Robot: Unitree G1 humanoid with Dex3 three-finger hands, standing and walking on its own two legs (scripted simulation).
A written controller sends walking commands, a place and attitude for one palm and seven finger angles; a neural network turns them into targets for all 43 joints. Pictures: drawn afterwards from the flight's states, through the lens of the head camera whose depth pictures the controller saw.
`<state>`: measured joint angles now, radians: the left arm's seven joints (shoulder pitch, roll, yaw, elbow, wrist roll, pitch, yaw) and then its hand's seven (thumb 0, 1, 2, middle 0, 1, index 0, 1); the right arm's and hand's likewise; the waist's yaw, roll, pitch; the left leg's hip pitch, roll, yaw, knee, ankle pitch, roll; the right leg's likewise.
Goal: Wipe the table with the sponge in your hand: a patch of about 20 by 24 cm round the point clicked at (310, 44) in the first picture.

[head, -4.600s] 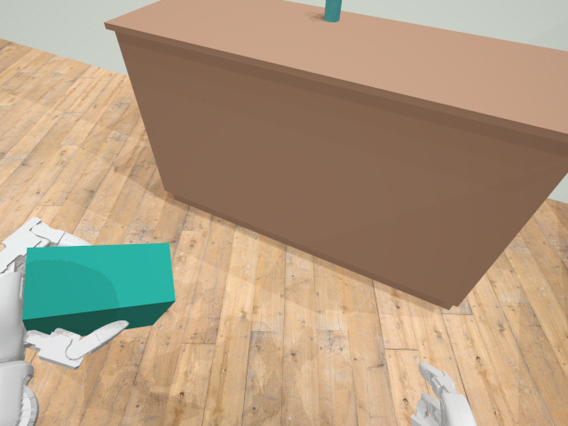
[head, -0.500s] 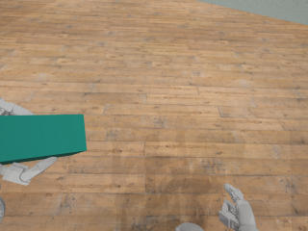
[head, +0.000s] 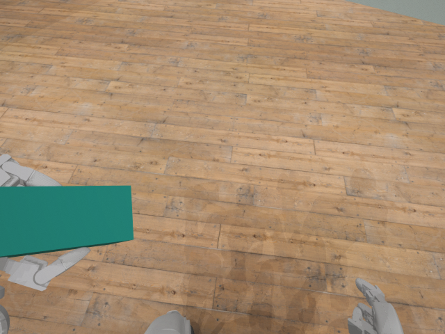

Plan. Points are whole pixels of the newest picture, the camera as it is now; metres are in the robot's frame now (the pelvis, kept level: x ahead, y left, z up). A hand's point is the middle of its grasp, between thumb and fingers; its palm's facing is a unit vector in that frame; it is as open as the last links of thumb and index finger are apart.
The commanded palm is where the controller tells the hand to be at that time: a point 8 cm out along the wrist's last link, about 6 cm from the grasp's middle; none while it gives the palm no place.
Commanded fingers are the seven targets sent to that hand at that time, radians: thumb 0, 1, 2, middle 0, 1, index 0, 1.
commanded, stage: walk around to get in front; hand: left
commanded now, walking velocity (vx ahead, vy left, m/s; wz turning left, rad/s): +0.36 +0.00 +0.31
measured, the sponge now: (85, 220) +0.23 +0.19 +0.15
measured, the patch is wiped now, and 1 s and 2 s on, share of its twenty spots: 0.00 0.00 0.00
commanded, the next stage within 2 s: turn to face it in 0.38 s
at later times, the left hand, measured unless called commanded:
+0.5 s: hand (74, 154) +0.33 +0.23 +0.17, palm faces +0.53 -0.72 -0.45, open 10.5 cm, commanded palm +0.26 +0.27 +0.18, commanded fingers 0.00 0.10 1.30 -1.20 -1.60 -1.20 -1.60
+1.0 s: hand (131, 93) +0.45 +0.18 +0.18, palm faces +0.33 -0.81 -0.48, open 10.5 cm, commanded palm +0.39 +0.23 +0.18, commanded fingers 0.00 0.10 1.30 -1.20 -1.60 -1.20 -1.60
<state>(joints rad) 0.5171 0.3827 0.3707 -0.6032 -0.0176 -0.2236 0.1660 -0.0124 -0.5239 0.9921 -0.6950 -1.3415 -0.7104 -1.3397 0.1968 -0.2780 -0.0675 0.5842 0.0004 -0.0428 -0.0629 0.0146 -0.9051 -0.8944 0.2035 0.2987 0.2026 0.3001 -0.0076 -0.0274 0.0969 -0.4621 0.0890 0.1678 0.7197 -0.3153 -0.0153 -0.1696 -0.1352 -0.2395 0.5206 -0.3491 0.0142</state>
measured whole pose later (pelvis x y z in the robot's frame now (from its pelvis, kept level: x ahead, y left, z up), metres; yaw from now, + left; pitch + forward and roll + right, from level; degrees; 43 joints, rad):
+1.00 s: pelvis +0.22 -0.05 +0.00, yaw -2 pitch +0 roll -1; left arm 0.46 0.40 0.38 -0.57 -0.03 -0.20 0.13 -0.01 -0.53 0.99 -0.69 -1.34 -0.71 -1.34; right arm 0.16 -0.13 0.04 0.49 0.00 -0.09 0.00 0.01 -0.90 -0.89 0.21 0.30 0.21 0.30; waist 0.03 0.03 0.11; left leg -0.24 0.23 0.29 0.56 -0.27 -0.06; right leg -0.41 -0.04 -0.14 0.73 -0.32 0.05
